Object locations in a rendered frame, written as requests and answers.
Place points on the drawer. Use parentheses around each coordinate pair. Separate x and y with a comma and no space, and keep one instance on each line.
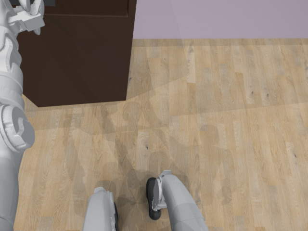
(90,7)

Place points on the left robot forearm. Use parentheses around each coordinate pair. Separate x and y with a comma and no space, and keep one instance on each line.
(11,76)

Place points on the right robot shin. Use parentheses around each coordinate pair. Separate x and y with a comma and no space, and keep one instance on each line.
(156,204)

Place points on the robot left upper arm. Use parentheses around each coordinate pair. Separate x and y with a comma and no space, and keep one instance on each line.
(16,135)

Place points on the cabinet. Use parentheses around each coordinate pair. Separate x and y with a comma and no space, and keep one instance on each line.
(77,58)

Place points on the right robot foot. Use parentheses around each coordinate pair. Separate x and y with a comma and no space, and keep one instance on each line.
(154,214)

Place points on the left robot hand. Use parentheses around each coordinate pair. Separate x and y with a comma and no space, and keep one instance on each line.
(25,17)

